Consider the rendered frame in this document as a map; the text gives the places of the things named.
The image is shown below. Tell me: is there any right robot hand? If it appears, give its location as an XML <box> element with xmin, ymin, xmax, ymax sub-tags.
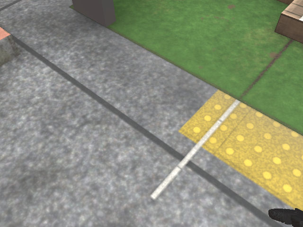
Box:
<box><xmin>268</xmin><ymin>208</ymin><xmax>303</xmax><ymax>227</ymax></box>

